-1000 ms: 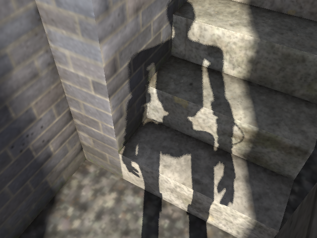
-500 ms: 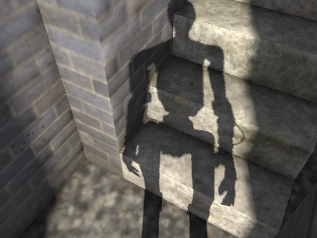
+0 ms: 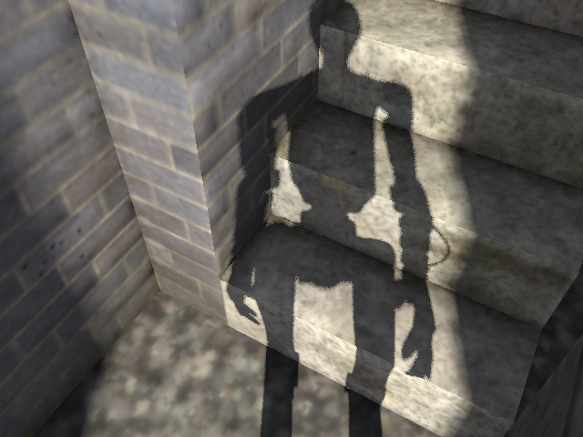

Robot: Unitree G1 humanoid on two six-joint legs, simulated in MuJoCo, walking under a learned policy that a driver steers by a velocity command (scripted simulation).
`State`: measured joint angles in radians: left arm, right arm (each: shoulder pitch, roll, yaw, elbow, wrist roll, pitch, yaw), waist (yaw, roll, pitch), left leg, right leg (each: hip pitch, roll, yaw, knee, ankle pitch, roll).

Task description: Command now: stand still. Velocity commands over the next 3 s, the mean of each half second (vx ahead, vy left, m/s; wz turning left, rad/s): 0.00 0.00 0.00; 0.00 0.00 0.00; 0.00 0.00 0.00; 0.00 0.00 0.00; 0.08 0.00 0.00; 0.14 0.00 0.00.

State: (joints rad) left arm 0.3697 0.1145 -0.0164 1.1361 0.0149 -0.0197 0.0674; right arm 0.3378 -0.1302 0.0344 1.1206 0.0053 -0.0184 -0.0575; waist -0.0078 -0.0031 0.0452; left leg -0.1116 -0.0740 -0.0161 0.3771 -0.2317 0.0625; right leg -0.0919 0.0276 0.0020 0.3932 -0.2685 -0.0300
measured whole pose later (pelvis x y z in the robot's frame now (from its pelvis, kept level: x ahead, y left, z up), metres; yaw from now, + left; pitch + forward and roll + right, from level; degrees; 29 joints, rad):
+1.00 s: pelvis +0.00 +0.00 +0.00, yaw +0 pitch -2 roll +0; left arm 0.38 0.11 -0.02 1.13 0.01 -0.02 0.07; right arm 0.34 -0.13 0.03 1.12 0.01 -0.02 -0.06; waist -0.01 0.00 0.05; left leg -0.12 -0.07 -0.02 0.38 -0.23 0.06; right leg -0.10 0.02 0.00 0.40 -0.27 -0.03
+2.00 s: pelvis +0.00 +0.00 +0.00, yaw +0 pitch -2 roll +0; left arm 0.38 0.11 -0.02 1.13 0.01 -0.02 0.06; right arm 0.34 -0.12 0.04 1.12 0.01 -0.02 -0.05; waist -0.01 0.00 0.05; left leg -0.12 -0.07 -0.01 0.38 -0.23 0.06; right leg -0.10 0.02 -0.01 0.40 -0.26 -0.02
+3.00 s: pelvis +0.09 -0.04 +0.00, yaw +0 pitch +0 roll +0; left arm 0.40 0.07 -0.01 1.04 0.01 -0.04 0.07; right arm 0.30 -0.15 0.00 1.04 0.00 -0.01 -0.06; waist 0.01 0.05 0.03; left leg -0.19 0.02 0.01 0.44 -0.21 0.01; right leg -0.14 0.02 -0.09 0.43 -0.28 -0.04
